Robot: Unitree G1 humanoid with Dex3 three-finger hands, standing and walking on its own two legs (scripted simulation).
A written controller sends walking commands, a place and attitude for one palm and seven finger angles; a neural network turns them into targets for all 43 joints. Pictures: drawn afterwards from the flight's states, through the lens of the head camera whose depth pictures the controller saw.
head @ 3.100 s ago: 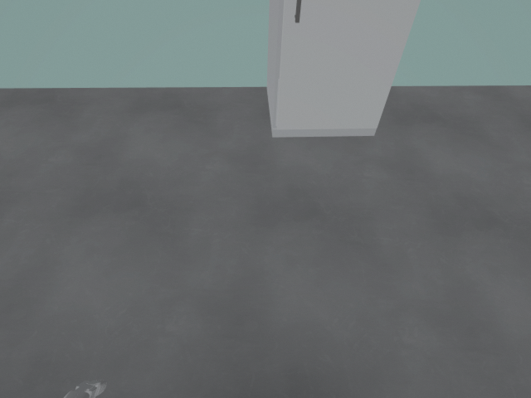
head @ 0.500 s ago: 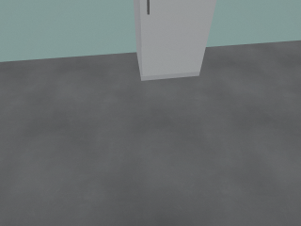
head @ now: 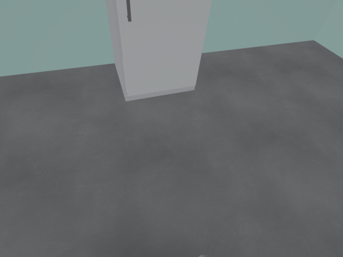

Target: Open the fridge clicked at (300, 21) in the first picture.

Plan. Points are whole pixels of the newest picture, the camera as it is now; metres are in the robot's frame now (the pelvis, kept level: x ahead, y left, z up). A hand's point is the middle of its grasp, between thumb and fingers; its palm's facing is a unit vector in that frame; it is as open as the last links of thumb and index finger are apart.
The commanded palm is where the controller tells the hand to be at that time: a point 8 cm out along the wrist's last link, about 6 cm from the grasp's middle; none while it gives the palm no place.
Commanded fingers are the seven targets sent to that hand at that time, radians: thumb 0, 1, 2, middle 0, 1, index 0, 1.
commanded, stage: walk to a spot facing it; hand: left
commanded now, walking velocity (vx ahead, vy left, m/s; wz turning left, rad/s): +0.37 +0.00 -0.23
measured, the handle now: out of the picture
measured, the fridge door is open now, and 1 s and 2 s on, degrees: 0 0 0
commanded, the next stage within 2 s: turn to face it in 1.38 s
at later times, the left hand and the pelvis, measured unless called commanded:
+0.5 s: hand (129, 202) +0.29 +0.15 -0.16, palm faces -0.06 -0.97 -0.22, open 7.1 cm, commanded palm none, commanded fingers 0.00 0.90 0.90 -0.20 -0.30 -0.20 -0.30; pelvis +0.21 -0.04 +0.01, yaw -5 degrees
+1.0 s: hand (135, 143) +0.52 +0.17 -0.16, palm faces -0.11 -0.98 -0.16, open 7.3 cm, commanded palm none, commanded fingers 0.00 0.90 0.90 -0.20 -0.30 -0.20 -0.30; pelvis +0.44 +0.00 +0.01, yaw -10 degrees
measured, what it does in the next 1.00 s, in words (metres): walks ahead: right foot, then left foot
